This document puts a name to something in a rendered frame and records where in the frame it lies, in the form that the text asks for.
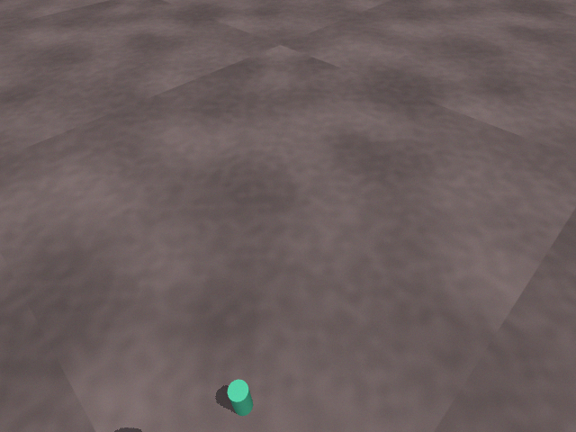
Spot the can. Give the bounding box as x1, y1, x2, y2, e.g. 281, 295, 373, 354
228, 380, 253, 416

